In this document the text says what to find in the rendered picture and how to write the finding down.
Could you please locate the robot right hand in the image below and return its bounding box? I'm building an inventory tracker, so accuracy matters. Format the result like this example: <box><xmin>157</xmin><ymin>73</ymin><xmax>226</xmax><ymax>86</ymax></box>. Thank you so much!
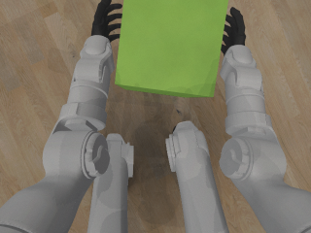
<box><xmin>221</xmin><ymin>7</ymin><xmax>246</xmax><ymax>56</ymax></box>

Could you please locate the robot thigh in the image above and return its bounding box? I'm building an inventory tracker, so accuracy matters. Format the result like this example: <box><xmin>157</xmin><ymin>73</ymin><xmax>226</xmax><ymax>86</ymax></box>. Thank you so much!
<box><xmin>165</xmin><ymin>128</ymin><xmax>229</xmax><ymax>233</ymax></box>
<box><xmin>87</xmin><ymin>140</ymin><xmax>134</xmax><ymax>233</ymax></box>

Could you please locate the left robot upper arm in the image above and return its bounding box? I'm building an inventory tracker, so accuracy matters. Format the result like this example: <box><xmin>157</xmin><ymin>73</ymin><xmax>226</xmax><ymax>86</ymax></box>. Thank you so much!
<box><xmin>0</xmin><ymin>130</ymin><xmax>110</xmax><ymax>233</ymax></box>

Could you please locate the robot right forearm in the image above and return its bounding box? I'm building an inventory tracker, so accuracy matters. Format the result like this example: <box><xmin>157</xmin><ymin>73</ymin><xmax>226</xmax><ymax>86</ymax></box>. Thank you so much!
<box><xmin>220</xmin><ymin>45</ymin><xmax>282</xmax><ymax>148</ymax></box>

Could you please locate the robot left thigh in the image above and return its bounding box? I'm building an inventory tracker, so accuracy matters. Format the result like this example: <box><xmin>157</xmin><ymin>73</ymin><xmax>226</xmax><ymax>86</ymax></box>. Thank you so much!
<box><xmin>87</xmin><ymin>140</ymin><xmax>134</xmax><ymax>233</ymax></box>

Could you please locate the robot left hand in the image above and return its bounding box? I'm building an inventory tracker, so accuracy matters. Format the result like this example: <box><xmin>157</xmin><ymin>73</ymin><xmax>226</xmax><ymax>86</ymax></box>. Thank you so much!
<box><xmin>90</xmin><ymin>0</ymin><xmax>122</xmax><ymax>43</ymax></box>

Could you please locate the carton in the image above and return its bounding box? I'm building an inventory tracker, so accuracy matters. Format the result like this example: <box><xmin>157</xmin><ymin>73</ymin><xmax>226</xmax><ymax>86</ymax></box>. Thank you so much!
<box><xmin>115</xmin><ymin>0</ymin><xmax>228</xmax><ymax>98</ymax></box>

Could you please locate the robot right thigh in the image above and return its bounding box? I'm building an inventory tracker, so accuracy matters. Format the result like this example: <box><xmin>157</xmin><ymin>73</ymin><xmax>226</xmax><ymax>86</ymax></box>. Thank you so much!
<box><xmin>165</xmin><ymin>128</ymin><xmax>229</xmax><ymax>233</ymax></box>

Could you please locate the right robot upper arm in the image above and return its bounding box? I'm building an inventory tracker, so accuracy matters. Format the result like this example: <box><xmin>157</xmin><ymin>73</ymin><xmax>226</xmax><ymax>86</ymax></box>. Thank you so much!
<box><xmin>219</xmin><ymin>136</ymin><xmax>311</xmax><ymax>233</ymax></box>

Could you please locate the robot left forearm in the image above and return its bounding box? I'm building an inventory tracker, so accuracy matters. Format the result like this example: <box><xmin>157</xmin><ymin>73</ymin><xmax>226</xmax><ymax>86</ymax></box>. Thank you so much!
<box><xmin>42</xmin><ymin>35</ymin><xmax>115</xmax><ymax>168</ymax></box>

